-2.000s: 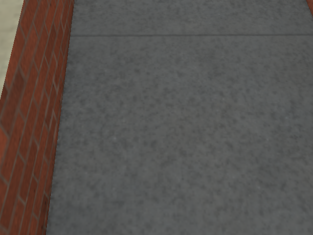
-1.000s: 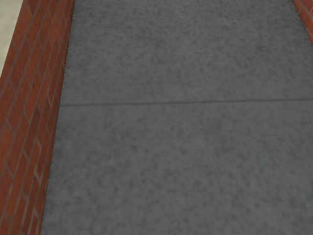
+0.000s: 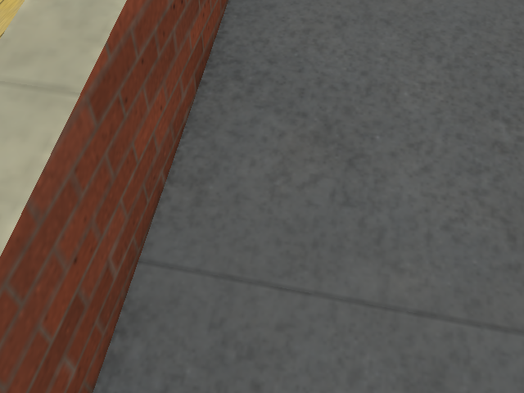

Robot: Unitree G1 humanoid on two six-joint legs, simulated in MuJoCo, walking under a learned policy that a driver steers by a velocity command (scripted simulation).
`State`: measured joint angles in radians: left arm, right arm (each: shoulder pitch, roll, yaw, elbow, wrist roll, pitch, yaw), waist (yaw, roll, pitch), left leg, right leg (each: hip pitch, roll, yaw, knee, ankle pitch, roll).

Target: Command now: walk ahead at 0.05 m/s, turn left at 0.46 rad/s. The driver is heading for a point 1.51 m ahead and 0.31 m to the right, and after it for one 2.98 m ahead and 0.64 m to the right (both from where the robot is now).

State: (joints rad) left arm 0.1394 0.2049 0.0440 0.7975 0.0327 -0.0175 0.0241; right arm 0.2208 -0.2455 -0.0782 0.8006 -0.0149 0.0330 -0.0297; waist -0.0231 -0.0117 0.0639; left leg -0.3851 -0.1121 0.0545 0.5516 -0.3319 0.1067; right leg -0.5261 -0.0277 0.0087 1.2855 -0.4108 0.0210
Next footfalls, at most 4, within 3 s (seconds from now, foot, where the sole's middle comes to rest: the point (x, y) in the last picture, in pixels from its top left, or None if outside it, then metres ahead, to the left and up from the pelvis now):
0.44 right None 0.07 -0.14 -0.76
0.98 left None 0.14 0.05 -0.75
1.40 right None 0.01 -0.11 -0.77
1.86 left None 0.36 0.08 -0.72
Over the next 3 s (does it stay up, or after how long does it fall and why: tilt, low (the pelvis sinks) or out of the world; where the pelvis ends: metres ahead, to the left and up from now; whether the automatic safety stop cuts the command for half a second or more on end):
stays up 0.91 -0.05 0.14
